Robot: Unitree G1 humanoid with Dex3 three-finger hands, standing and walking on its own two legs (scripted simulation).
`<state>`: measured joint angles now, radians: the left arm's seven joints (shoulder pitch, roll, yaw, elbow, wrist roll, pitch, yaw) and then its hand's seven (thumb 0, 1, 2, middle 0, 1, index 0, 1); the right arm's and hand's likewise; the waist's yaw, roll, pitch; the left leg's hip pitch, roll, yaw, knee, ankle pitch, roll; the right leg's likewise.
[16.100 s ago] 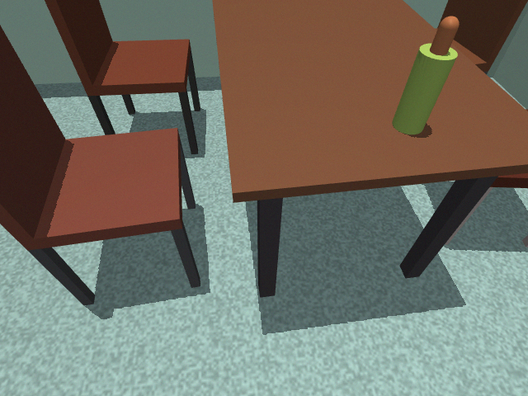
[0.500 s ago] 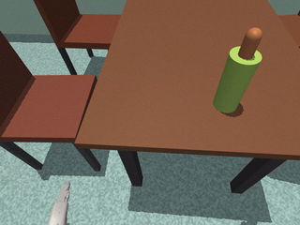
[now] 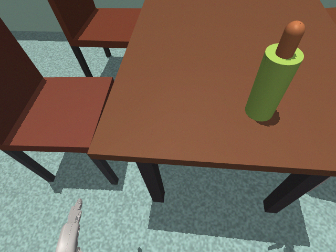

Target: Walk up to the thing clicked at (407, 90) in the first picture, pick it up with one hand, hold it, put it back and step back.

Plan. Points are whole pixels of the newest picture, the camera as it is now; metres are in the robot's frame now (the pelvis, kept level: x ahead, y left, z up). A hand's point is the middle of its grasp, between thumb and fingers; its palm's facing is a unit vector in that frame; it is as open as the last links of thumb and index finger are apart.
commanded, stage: go down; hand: right
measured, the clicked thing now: (274, 75) +0.51 -0.21 +0.12
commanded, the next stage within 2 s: approach in 0.58 s
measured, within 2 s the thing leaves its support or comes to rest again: neither
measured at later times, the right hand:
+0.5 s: hand out of the picture +0.41 -0.39 +0.17, palm faces +0.22 +0.98 +0.02, open 17.7 cm
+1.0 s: hand out of the picture +0.42 -0.35 +0.12, palm faces +0.14 +0.99 +0.02, open 17.7 cm
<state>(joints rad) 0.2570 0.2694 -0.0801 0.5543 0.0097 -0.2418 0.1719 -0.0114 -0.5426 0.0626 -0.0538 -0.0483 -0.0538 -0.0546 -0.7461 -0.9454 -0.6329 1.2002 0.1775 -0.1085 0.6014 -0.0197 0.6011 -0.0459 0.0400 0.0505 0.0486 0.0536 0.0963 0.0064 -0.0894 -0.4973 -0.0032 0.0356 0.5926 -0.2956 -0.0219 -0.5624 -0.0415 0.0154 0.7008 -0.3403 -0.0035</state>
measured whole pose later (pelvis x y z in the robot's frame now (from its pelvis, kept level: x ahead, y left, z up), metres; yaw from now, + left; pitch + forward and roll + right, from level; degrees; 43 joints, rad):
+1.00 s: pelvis +0.00 +0.00 -0.01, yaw +0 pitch +14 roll +3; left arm 0.27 0.27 -0.07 0.51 0.01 -0.23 0.15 -0.01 -0.55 0.05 -0.06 -0.05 -0.06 -0.06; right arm -0.73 -0.83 -0.55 1.18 0.20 -0.16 0.57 -0.02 0.59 -0.05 0.03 0.04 0.04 0.05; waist 0.10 0.01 -0.11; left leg -0.60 0.00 0.04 0.69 -0.35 -0.02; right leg -0.66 -0.04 0.03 0.79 -0.38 0.00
